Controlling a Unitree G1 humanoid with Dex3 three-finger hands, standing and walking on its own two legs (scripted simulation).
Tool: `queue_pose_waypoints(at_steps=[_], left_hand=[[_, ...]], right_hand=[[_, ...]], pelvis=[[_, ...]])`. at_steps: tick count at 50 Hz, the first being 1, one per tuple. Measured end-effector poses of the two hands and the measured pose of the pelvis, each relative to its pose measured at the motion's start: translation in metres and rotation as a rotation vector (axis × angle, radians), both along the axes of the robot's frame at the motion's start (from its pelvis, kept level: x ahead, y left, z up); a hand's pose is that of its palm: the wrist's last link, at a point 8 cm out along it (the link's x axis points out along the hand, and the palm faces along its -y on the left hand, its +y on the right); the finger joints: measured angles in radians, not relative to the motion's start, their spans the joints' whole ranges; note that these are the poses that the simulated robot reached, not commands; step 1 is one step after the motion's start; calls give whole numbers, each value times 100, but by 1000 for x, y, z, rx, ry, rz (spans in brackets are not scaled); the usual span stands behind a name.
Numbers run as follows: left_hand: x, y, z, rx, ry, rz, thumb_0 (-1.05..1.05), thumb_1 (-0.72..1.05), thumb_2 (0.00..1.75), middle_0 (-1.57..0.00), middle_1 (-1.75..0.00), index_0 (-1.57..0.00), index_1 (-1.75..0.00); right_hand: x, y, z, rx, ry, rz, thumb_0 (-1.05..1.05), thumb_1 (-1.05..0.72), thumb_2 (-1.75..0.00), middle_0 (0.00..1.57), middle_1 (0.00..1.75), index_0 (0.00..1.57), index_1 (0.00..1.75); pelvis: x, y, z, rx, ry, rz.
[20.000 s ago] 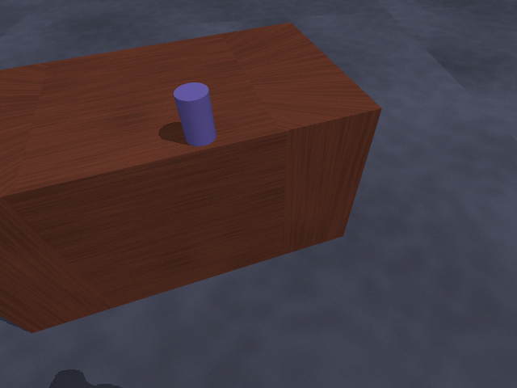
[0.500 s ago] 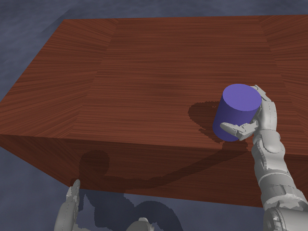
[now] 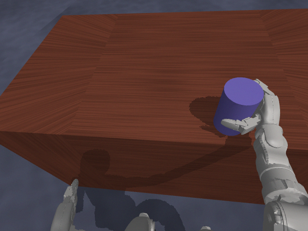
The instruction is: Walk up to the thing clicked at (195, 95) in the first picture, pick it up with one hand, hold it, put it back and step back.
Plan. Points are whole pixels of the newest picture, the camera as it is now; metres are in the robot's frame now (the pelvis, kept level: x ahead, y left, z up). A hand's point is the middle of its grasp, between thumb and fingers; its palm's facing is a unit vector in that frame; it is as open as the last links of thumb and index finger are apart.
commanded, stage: lower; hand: right
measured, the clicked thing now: (235, 108) +0.43 -0.15 +0.05
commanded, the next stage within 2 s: open in 0.04 s
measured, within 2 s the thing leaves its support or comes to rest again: neither
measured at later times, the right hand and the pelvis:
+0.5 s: hand (239, 109) +0.43 -0.16 +0.06, palm faces +0.08 +1.00 +0.02, open 12.1 cm; pelvis +0.00 +0.00 +0.00, yaw +0 degrees
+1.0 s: hand (264, 88) +0.44 -0.20 +0.12, palm faces +0.15 +0.99 -0.02, open 14.7 cm; pelvis +0.02 +0.00 +0.01, yaw +0 degrees
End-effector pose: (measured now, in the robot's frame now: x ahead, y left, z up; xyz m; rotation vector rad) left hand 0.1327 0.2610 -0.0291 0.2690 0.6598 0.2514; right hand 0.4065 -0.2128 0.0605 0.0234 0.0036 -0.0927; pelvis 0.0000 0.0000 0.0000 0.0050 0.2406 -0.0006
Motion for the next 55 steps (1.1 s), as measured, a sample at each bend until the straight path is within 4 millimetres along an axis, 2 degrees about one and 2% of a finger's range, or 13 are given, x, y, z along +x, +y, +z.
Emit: queue_pose_waypoints(at_steps=[15,26,39,42,45,55], left_hand=[[5,1,2,4,-20,-2,-1,-54,7,-6,-5,-5,-5],[6,0,3,5,-19,3,-1,-54,7,-6,-5,-5,-5],[10,1,3,12,-7,2,-1,-54,7,-6,-5,-6,-6],[11,2,6,10,-10,9,-1,-53,6,-6,-5,-6,-5],[11,2,7,3,-7,16,-1,-52,5,-6,-5,-7,-5],[17,0,-1,-53,29,45,-1,-52,4,-5,-5,-6,-4]], right_hand=[[-1,1,0,-6,3,8,0,55,-75,73,80,75,79],[-2,3,-7,-3,24,14,-1,51,-53,74,69,76,69],[0,2,-6,-8,15,-1,-1,50,-37,56,51,57,51],[2,-4,3,-18,0,-14,-1,49,-36,50,48,51,48],[5,-14,20,-31,-24,-31,-1,48,-36,45,45,46,45],[12,-52,100,-62,-68,-49,-1,44,-33,36,39,37,38]], pelvis=[[2,0,-1,0,-1,-2],[4,-1,-1,0,0,0],[8,-1,0,0,-2,2],[9,-1,2,0,-11,2],[11,-1,6,1,-25,1],[17,-2,22,1,-81,-9]])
